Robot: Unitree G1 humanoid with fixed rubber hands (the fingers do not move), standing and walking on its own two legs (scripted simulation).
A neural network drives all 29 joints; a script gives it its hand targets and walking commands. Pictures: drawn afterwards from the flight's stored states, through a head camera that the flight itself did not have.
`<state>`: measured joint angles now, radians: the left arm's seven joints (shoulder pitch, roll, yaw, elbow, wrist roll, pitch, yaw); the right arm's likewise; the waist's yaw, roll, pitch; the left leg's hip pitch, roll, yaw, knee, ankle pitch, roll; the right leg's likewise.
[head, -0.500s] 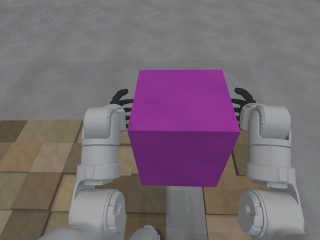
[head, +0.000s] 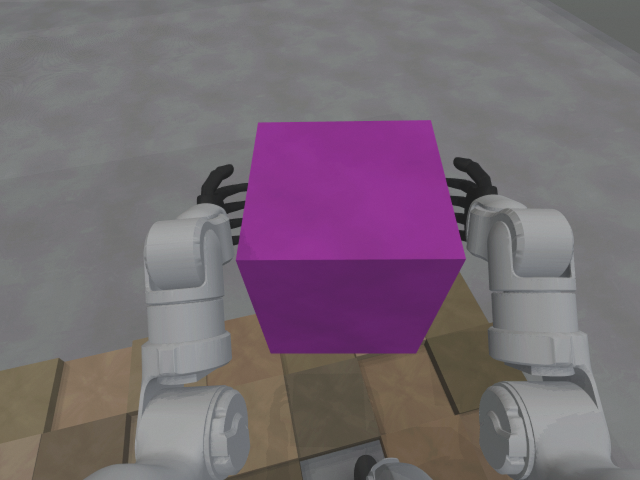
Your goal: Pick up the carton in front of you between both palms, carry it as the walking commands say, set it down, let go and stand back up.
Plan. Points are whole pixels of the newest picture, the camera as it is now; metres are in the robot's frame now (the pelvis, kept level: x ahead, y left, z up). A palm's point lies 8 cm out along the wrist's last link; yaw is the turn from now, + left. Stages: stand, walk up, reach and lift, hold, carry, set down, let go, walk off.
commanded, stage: carry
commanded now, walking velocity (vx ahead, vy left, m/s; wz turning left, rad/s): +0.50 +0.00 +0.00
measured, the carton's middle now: (343, 247) +0.39 -0.04 +0.07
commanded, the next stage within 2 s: none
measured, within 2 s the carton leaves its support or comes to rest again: neither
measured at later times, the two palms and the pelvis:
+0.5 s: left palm (175, 97) +0.67 +0.20 +0.15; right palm (360, 78) +0.68 -0.10 +0.15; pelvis +0.29 +0.04 -0.02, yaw +0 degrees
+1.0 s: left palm out of the picture +0.95 +0.16 +0.21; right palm out of the picture +0.95 -0.14 +0.20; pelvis +0.57 +0.03 +0.02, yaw +1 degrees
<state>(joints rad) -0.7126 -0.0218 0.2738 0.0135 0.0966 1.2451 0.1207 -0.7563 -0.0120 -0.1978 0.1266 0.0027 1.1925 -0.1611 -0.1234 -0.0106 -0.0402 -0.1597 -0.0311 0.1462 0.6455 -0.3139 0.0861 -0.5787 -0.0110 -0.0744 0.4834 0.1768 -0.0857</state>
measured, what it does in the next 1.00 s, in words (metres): walks ahead: right foot 0.03 m lower, then left foot 0.06 m higher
